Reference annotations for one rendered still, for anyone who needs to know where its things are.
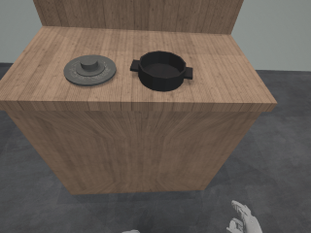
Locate right robot hand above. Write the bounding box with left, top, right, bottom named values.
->
left=226, top=200, right=262, bottom=233

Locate table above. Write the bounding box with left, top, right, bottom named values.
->
left=0, top=0, right=278, bottom=195

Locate lid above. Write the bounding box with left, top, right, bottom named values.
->
left=63, top=54, right=117, bottom=86

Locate knob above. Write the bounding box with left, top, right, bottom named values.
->
left=80, top=55, right=98, bottom=70

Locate pot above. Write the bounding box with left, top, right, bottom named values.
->
left=129, top=50, right=193, bottom=92

